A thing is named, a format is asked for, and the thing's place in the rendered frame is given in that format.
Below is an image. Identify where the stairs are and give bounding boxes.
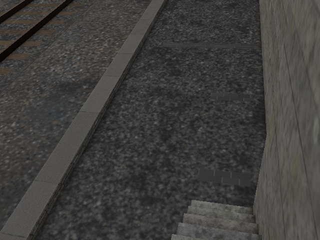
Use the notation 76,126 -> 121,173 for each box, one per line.
171,200 -> 262,240

